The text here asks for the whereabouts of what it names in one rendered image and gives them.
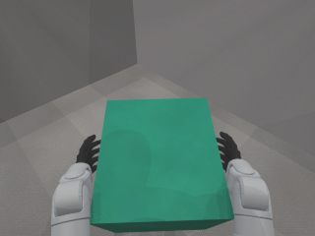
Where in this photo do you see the carton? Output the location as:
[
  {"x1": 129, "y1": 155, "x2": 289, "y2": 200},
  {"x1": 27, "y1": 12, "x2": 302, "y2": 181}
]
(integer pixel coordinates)
[{"x1": 89, "y1": 97, "x2": 234, "y2": 233}]

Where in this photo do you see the robot left forearm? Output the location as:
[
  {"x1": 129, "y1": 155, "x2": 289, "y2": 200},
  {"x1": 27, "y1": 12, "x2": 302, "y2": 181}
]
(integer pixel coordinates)
[{"x1": 50, "y1": 162, "x2": 94, "y2": 236}]

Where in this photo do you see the robot right forearm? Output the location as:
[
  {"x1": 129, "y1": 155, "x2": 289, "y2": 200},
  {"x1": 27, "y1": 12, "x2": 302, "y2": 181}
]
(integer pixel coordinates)
[{"x1": 226, "y1": 158, "x2": 275, "y2": 236}]

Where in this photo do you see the left robot hand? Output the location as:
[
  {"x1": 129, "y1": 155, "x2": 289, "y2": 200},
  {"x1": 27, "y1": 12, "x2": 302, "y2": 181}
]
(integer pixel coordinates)
[{"x1": 76, "y1": 135, "x2": 101, "y2": 174}]

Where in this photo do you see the right robot hand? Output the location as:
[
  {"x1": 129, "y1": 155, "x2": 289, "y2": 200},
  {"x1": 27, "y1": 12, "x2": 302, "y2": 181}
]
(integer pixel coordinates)
[{"x1": 216, "y1": 132, "x2": 241, "y2": 172}]

